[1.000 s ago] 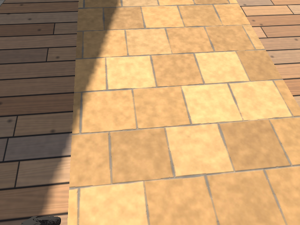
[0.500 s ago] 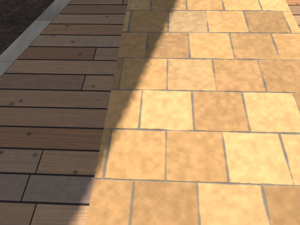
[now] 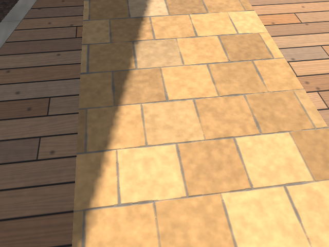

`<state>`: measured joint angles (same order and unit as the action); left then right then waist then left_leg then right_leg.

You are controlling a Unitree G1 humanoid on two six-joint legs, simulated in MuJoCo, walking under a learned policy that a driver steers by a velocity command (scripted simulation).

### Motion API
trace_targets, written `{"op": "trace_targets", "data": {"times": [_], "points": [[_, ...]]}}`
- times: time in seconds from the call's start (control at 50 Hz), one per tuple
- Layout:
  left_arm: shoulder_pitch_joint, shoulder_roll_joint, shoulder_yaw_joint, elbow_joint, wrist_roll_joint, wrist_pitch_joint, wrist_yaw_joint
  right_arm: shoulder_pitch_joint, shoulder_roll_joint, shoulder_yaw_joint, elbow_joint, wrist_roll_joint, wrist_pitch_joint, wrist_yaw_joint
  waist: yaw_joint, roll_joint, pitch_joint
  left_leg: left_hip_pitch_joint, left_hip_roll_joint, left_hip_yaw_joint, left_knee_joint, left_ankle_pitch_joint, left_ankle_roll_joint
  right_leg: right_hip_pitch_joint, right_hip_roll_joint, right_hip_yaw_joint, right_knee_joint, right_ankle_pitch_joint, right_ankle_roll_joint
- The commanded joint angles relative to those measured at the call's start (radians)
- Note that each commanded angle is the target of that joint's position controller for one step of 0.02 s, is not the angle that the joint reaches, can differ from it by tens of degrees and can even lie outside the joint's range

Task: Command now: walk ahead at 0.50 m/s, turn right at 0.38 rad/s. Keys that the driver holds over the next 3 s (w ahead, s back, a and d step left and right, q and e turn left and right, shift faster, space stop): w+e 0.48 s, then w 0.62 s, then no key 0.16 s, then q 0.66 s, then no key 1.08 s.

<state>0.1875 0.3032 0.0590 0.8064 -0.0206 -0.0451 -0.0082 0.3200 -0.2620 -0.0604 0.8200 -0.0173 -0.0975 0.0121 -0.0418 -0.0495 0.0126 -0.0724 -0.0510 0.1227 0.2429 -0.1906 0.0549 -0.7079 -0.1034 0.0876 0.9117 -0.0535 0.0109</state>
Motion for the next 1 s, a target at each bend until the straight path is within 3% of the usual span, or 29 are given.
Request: {"op": "trace_targets", "data": {"times": [0.02,0.08,0.14,0.18,0.2,0.22,0.24,0.26,0.28,0.3,0.32,0.34,0.36,0.42,0.46,0.52,0.56,0.62,0.66,0.7,0.72,0.74,0.76,0.78,0.8,0.82,0.86,0.9,1.0], "points": [[-0.049,0.025,0.001,-0.065,0.004,-0.013,-0.015,-0.072,-0.150,-0.033,-0.062,0.005,-0.019,-0.014,0.009,0.096,0.039,-0.072,0.256,-0.041,-0.141,0.255,0.118,0.063,-0.002,-0.033,-0.155,0.168,-0.004],[-0.140,0.011,-0.007,-0.110,0.003,-0.013,-0.031,-0.013,-0.169,-0.040,-0.027,0.015,-0.003,-0.020,-0.031,0.079,0.069,0.039,0.294,-0.010,-0.122,0.277,0.111,0.028,0.006,-0.062,-0.252,0.162,-0.025],[-0.187,0.023,-0.004,-0.158,0.003,-0.011,-0.050,0.008,-0.187,-0.049,-0.005,0.029,0.025,-0.025,-0.033,0.088,0.075,0.170,0.334,0.011,-0.044,0.411,0.093,-0.012,0.025,-0.100,-0.298,0.034,-0.059],[-0.149,0.051,0.011,-0.171,0.003,-0.008,-0.058,-0.014,-0.214,-0.057,-0.010,0.033,0.043,-0.035,0.007,0.124,0.026,0.207,0.336,0.042,0.079,0.731,0.067,0.084,0.079,-0.160,-0.300,-0.077,-0.096],[-0.075,0.077,0.026,-0.162,0.003,-0.005,-0.058,-0.024,-0.225,-0.060,-0.015,0.033,0.053,-0.041,0.051,0.142,-0.026,0.204,0.327,0.057,0.197,0.889,0.053,0.189,0.120,-0.190,-0.296,-0.124,-0.118],[0.068,0.122,0.054,-0.130,0.000,-0.004,-0.051,-0.040,-0.225,-0.057,-0.021,0.034,0.061,-0.047,0.133,0.129,-0.101,0.141,0.293,0.085,0.391,0.922,0.024,0.391,0.163,-0.199,-0.350,-0.085,-0.152],[0.236,0.203,0.089,-0.094,-0.001,0.004,-0.033,-0.030,-0.200,-0.044,-0.038,0.022,0.055,-0.052,0.205,0.047,-0.201,-0.083,0.252,0.088,0.679,0.679,-0.018,0.706,0.088,-0.038,-0.378,-0.054,-0.210],[0.236,0.308,0.107,-0.094,-0.014,0.003,-0.023,0.076,-0.048,0.005,-0.088,-0.012,0.025,-0.030,0.092,-0.219,-0.289,-0.562,0.040,0.024,1.041,-0.280,-0.087,1.072,-0.172,0.515,-0.439,-0.187,-0.403],[0.269,0.230,0.082,-0.119,-0.006,-0.007,-0.023,-0.015,-0.113,-0.001,-0.091,0.019,-0.018,-0.013,0.161,-0.108,-0.407,-0.687,0.012,-0.205,1.158,-0.403,-0.072,1.149,-0.229,0.741,-0.578,-0.276,-0.436],[0.237,0.179,0.067,-0.115,0.005,-0.015,-0.022,-0.116,-0.160,-0.014,-0.124,0.058,-0.042,-0.002,0.179,-0.066,-0.273,-0.765,0.065,-0.225,1.146,-0.316,-0.048,1.068,-0.200,0.592,-0.599,-0.211,-0.382],[0.175,0.157,0.061,-0.124,0.002,-0.020,-0.020,-0.143,-0.150,-0.008,-0.133,0.051,-0.054,-0.004,0.139,0.013,-0.182,-0.743,0.108,-0.217,1.061,-0.230,-0.035,0.922,-0.158,0.473,-0.600,-0.127,-0.347],[0.106,0.125,0.051,-0.139,0.003,-0.019,-0.018,-0.152,-0.154,-0.014,-0.126,0.025,-0.055,-0.011,0.097,0.050,-0.113,-0.684,0.137,-0.210,0.970,-0.187,-0.042,0.776,-0.122,0.384,-0.615,-0.021,-0.325],[0.065,0.103,0.042,-0.158,0.016,-0.019,-0.014,-0.135,-0.163,-0.022,-0.125,0.014,-0.045,-0.013,0.059,0.027,-0.092,-0.606,0.157,-0.216,0.926,-0.157,-0.050,0.674,-0.098,0.333,-0.636,0.068,-0.321],[0.045,0.118,0.046,-0.172,0.012,-0.021,-0.002,-0.112,-0.131,-0.019,-0.128,0.003,-0.011,-0.014,0.022,0.020,-0.057,-0.539,0.157,-0.189,0.797,-0.116,-0.096,0.523,-0.063,0.252,-0.682,0.169,-0.326],[0.067,0.147,0.055,-0.164,0.008,-0.019,0.012,-0.177,-0.104,-0.008,-0.149,0.000,-0.002,-0.016,0.037,0.014,-0.028,-0.531,0.140,-0.171,0.657,-0.003,-0.123,0.462,-0.029,0.194,-0.691,0.173,-0.306],[0.103,0.143,0.054,-0.149,0.003,-0.012,0.022,-0.278,-0.075,0.008,-0.165,0.006,-0.008,-0.005,0.086,-0.021,-0.019,-0.446,0.097,-0.154,0.414,0.238,-0.129,0.424,0.025,0.125,-0.679,0.072,-0.247],[0.153,0.137,0.050,-0.125,0.002,-0.011,0.021,-0.326,-0.081,0.008,-0.175,0.017,-0.015,0.006,0.118,-0.030,-0.018,-0.408,0.082,-0.155,0.344,0.323,-0.122,0.447,0.003,0.148,-0.673,0.008,-0.234],[0.191,0.132,0.048,-0.100,0.000,-0.009,0.019,-0.356,-0.115,-0.003,-0.191,0.021,-0.025,0.016,0.124,-0.039,-0.003,-0.433,0.085,-0.177,0.274,0.261,-0.083,0.560,-0.051,0.211,-0.608,-0.020,-0.219],[0.186,0.139,0.051,-0.093,0.005,-0.004,0.020,-0.327,-0.135,-0.011,-0.190,0.021,-0.031,0.019,0.100,-0.062,0.003,-0.411,0.081,-0.169,0.254,0.175,-0.049,0.614,-0.081,0.245,-0.562,0.034,-0.204],[0.166,0.112,0.041,-0.099,0.009,0.001,0.018,-0.178,-0.172,-0.034,-0.150,0.012,-0.038,0.012,0.020,-0.056,-0.069,-0.204,0.067,-0.141,0.212,0.158,0.005,0.613,-0.020,0.206,-0.396,0.233,-0.165],[0.164,0.074,0.023,-0.118,0.021,0.001,0.018,-0.026,-0.220,-0.048,-0.133,0.000,-0.040,0.007,-0.045,0.019,-0.207,0.039,0.201,-0.279,0.241,0.174,0.069,0.508,0.040,0.144,-0.142,0.138,-0.128],[0.317,0.002,0.002,-0.122,0.001,-0.014,0.017,0.089,-0.311,-0.075,-0.093,-0.003,-0.028,0.010,-0.010,0.313,-0.346,0.401,0.411,-0.711,0.179,-0.010,0.247,0.145,0.197,0.035,0.230,-0.286,-0.042],[0.296,0.062,0.006,-0.113,-0.009,-0.023,0.017,0.120,-0.232,-0.058,-0.075,0.029,-0.023,0.020,-0.038,0.313,-0.323,0.420,0.443,-0.919,0.052,-0.292,0.256,-0.025,0.179,0.089,0.346,-0.523,-0.037],[0.170,0.131,0.025,-0.131,-0.016,-0.025,0.015,0.058,-0.172,-0.039,-0.086,0.033,-0.020,0.016,-0.056,0.196,-0.166,0.294,0.409,-0.793,0.034,-0.354,0.205,-0.087,0.124,0.089,0.389,-0.443,-0.045],[0.092,0.126,0.022,-0.152,-0.006,-0.026,0.017,-0.008,-0.154,-0.029,-0.099,0.020,-0.012,0.013,-0.038,0.123,-0.091,0.167,0.367,-0.671,0.024,-0.270,0.175,-0.071,0.079,0.041,0.360,-0.364,-0.047],[0.054,0.113,0.023,-0.164,0.010,-0.029,0.015,-0.047,-0.131,-0.019,-0.100,0.013,-0.007,0.014,-0.018,0.106,-0.028,0.059,0.329,-0.586,-0.002,-0.168,0.174,-0.053,0.049,0.024,0.296,-0.311,-0.044],[0.082,0.081,0.023,-0.156,0.012,-0.026,0.010,-0.074,-0.106,-0.008,-0.097,0.004,-0.010,0.012,0.026,0.150,-0.018,-0.039,0.272,-0.479,-0.041,-0.024,0.160,0.040,0.010,0.012,0.208,-0.250,-0.039],[0.088,0.051,0.016,-0.153,0.013,-0.021,0.009,-0.061,-0.121,-0.012,-0.084,0.016,-0.015,0.010,0.035,0.153,-0.021,-0.064,0.263,-0.410,-0.068,0.086,0.176,0.051,0.001,-0.013,0.139,-0.227,-0.024],[-0.062,0.013,-0.003,-0.189,0.017,-0.030,0.003,-0.015,-0.171,-0.024,-0.048,0.028,-0.003,-0.003,-0.005,0.119,0.005,-0.060,0.234,-0.272,-0.101,0.227,0.160,0.057,0.004,-0.048,-0.164,0.018,0.003]]}}
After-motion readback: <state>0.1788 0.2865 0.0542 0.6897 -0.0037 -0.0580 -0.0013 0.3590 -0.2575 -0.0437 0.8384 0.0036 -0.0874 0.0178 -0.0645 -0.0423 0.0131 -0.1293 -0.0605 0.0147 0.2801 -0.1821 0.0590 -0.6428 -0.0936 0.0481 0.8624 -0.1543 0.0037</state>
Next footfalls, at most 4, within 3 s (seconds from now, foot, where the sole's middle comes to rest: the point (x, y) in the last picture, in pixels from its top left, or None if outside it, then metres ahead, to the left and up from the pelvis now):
0.24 right None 0.30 -0.15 -0.78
0.70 left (166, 217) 0.62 -0.02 -0.78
1.22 right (236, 179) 0.80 -0.35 -0.78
1.68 left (179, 175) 0.83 -0.09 -0.78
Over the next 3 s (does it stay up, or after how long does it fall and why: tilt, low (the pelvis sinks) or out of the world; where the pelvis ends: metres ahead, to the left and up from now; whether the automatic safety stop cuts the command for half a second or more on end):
stays up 0.80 -0.21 -0.01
